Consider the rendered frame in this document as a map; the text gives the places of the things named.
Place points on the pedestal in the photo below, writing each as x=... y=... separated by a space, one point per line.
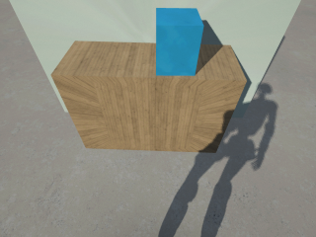
x=116 y=100

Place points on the carton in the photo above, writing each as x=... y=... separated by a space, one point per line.
x=178 y=38

